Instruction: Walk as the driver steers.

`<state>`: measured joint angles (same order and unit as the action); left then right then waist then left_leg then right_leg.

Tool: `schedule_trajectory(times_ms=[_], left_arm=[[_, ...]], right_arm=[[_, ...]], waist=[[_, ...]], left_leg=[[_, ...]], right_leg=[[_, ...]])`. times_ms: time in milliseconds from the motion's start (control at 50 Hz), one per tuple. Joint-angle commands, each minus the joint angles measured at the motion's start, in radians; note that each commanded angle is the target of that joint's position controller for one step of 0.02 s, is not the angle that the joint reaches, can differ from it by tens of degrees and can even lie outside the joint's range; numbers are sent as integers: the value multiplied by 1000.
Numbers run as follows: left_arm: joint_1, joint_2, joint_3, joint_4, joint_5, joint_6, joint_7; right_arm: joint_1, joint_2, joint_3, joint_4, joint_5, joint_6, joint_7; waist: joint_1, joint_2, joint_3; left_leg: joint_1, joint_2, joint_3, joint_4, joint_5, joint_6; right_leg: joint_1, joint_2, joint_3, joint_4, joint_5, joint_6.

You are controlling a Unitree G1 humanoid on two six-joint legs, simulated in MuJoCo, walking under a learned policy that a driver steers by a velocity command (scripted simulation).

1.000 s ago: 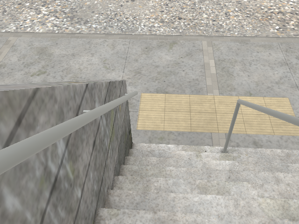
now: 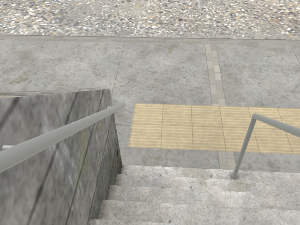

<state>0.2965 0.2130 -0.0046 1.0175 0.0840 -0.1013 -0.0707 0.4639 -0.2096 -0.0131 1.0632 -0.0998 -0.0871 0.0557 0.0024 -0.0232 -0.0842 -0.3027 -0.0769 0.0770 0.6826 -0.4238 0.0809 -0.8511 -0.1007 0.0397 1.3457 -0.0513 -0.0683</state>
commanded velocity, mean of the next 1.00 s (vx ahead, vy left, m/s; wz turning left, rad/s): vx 0.40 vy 0.00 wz -0.13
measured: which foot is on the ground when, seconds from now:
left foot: down 0.00-0.24, up 0.26-0.70, down 0.72-1.00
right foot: up 0.00-0.20, down 0.22-0.72, up 0.74-1.00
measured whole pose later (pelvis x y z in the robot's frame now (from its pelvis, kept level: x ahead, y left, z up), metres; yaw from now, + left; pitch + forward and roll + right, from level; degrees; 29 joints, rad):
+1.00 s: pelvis +0.47 -0.06 -0.42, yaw -10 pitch +1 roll +2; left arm 0.35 0.19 0.04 0.98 0.08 -0.09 -0.07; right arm 0.42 -0.18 0.01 1.05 -0.13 -0.09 0.03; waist -0.02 -0.01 -0.03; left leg -0.32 0.05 0.22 0.83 -0.52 0.04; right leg -0.75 -0.05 0.00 1.34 -0.10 0.02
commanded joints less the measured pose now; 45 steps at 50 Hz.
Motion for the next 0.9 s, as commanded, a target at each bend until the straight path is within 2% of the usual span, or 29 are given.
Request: schedule_trajectory(times_ms=[20,60,100,120,160,180,200,220,240,260,280,320,340,360,400,440,500,600,640,680,700,720,740,780,800,820,840,860,900], left_arm=[[180,-49,-34,52,44,7,-26],[58,16,-30,19,28,-4,-3],[68,67,-8,-5,15,13,3],[170,85,-4,28,51,22,-4],[-138,126,7,-83,27,35,-2],[-221,107,1,-111,9,39,-9],[42,116,11,1,8,28,-6],[297,177,45,64,-18,8,-1],[524,315,100,106,11,14,4],[464,367,116,83,15,9,-7],[472,336,133,99,58,22,-5],[361,114,58,112,32,40,-24],[268,-58,3,89,43,25,-5],[265,-68,-3,94,52,10,11],[175,-38,-13,68,-2,-30,29],[166,5,-22,69,11,-69,53],[158,86,-23,22,2,-70,70],[470,31,-27,104,-29,-20,77],[404,15,-26,91,9,-10,46],[293,-10,-23,46,-69,6,37],[250,44,-16,62,15,24,-6],[226,40,-6,47,-26,30,-39],[367,18,17,68,-75,24,-71],[252,-18,2,-58,-80,18,-51],[268,-21,2,-59,-80,26,-42],[285,-73,-6,-43,-47,40,-31],[321,-105,-16,-6,-43,52,-38],[357,-63,-1,42,-40,44,-55],[298,-80,13,54,-11,30,-72]], right_arm=[[11,32,36,-56,11,-57,-31],[66,29,41,-61,12,-68,-54],[-22,-61,38,-80,-13,-50,-15],[-36,-94,38,-86,-15,-53,2],[28,-75,37,-95,53,-41,-24],[94,-137,23,-73,47,-20,-28],[71,-211,1,-44,-35,-5,1],[45,-165,1,-50,4,14,27],[188,-108,6,-11,1,15,81],[234,-27,-5,-48,52,9,93],[86,-16,10,-111,74,5,78],[-21,-19,21,-141,61,2,16],[6,43,48,-120,17,4,-7],[-9,37,46,-113,14,10,-2],[-101,28,37,-82,6,21,31],[-142,-7,36,-105,-17,2,62],[-211,-81,16,-95,-19,5,41],[-478,-58,38,-183,-14,23,40],[-297,-65,33,-144,-36,17,44],[-213,-73,25,-120,30,4,27],[47,-102,10,-30,35,-4,15],[294,-199,-42,-8,60,-6,-4],[323,-287,-64,19,49,22,26],[98,-267,-82,-51,-38,37,18],[-5,-158,-43,-71,-5,46,37],[-60,4,4,-79,19,24,2],[-65,68,30,-62,37,15,-10],[-80,78,41,-73,33,-2,-29],[-129,-62,19,-74,-25,-23,-26]], waist=[[32,54,96],[-33,-17,77],[58,68,120],[103,80,122],[-39,-4,201],[-88,26,199],[10,111,118],[126,-110,127],[181,-287,-65],[71,-265,-141],[150,-96,-76],[62,21,126],[-12,86,209],[-17,5,282],[4,3,217],[-17,5,142],[-16,-17,108],[166,-11,211],[74,-44,143],[33,96,179],[-67,24,116],[-202,230,38],[-121,332,-232],[-90,65,-134],[-22,24,-44],[27,3,49],[72,76,184],[69,12,211],[69,72,156]], left_leg=[[-407,176,-114,-19,374,156],[-356,147,-130,155,169,99],[-632,160,-178,158,30,123],[-612,200,-228,253,97,140],[-147,251,-344,339,80,124],[-66,268,-433,332,123,148],[-216,265,-372,494,270,126],[-263,199,-309,764,137,77],[-485,-3,-225,1340,-133,-5],[-824,-45,-120,1552,-384,-33],[-1035,-12,-127,1491,-306,-29],[-1096,168,-210,1274,-23,24],[-1016,249,-276,935,315,40],[-942,261,-235,843,395,38],[-576,239,-125,528,729,1],[-417,214,-156,437,934,-16],[-165,132,-73,207,1079,-39],[-577,178,-141,-294,738,-76],[-292,129,-68,-26,729,-62],[-18,137,-62,-587,642,-52],[473,149,-27,-396,903,-29],[795,246,-75,-483,1114,86],[1120,503,-157,-72,1787,293],[834,568,-211,-70,1533,297],[531,560,-232,-126,1287,267],[255,480,-123,-187,1035,214],[-53,398,-41,-258,917,178],[-277,343,43,-223,854,174],[-437,281,84,-198,673,131]], right_leg=[[212,-41,25,-293,538,22],[241,-42,27,-604,799,47],[586,30,-78,-487,600,82],[593,41,-66,-336,545,101],[278,-25,-2,-916,215,81],[332,-13,-12,-1011,193,43],[675,17,-50,-724,335,23],[875,21,-41,-1111,330,-20],[1269,-107,24,-799,852,-215],[1392,-226,177,-618,1114,-329],[1374,-262,280,-702,822,-327],[909,-294,420,-879,-134,-299],[676,-222,316,-881,-113,-222],[508,-186,283,-908,-94,-224],[171,-69,119,-899,-151,-231],[126,3,67,-800,-118,-160],[37,40,55,-663,-305,-129],[680,-61,373,-445,-177,-213],[529,-24,364,-327,53,-197],[475,79,262,-185,-87,-130],[176,106,241,-18,40,-101],[-55,188,170,289,-77,-9],[-207,263,8,747,-829,48],[-403,143,43,695,-740,42],[-333,81,90,574,-629,57],[-236,1,102,272,-314,43],[-60,-13,52,173,-192,43],[120,4,15,-9,149,51],[352,22,-72,-96,297,58]])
